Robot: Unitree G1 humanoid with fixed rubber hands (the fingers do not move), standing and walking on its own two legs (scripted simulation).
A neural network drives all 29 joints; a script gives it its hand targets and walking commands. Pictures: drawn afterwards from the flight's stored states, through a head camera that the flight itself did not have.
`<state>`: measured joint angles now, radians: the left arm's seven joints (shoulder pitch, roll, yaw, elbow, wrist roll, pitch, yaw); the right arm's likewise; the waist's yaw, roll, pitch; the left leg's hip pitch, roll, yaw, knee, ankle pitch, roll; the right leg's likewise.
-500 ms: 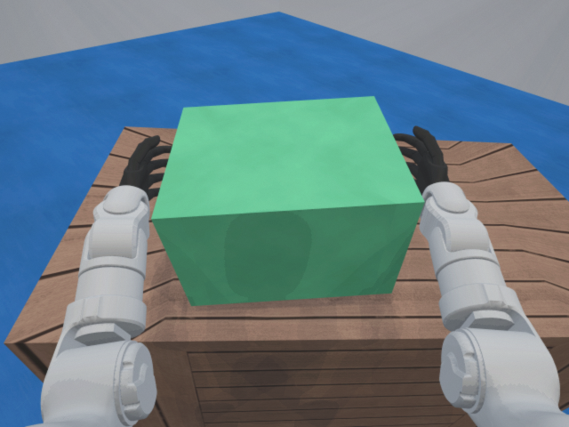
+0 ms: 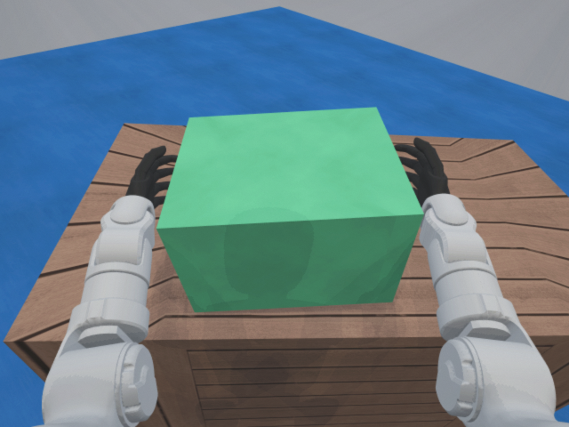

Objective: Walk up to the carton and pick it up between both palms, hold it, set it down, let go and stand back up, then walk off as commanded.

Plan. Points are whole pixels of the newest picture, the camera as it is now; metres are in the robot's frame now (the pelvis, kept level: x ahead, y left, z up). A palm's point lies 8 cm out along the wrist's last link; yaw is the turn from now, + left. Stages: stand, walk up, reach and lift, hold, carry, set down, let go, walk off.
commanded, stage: set down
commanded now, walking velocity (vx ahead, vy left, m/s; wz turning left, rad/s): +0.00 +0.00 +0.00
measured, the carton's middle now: (287, 207) +0.45 -0.01 +0.09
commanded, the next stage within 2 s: none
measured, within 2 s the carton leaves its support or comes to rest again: rests again in 1.36 s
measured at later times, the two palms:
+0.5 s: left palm (147, 207) +0.41 +0.20 +0.12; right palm (426, 206) +0.40 -0.20 +0.15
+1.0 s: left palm (152, 213) +0.41 +0.19 +0.11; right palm (426, 216) +0.39 -0.21 +0.14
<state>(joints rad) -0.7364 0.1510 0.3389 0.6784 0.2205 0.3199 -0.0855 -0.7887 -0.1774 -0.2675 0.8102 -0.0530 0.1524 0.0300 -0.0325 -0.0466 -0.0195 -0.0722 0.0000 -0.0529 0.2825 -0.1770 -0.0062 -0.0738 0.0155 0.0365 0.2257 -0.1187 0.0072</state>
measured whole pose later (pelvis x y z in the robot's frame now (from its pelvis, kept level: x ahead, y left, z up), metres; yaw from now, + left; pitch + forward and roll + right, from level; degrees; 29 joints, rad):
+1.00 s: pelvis +0.00 +0.00 +0.00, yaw +0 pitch -1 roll -1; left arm -0.73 0.13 0.38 0.80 0.23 0.14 -0.08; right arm -0.71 -0.13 -0.35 0.81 -0.15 0.04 0.04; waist -0.03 -0.05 0.00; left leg -0.09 0.00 -0.05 0.28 -0.18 -0.01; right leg -0.09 0.01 0.03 0.23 -0.12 0.01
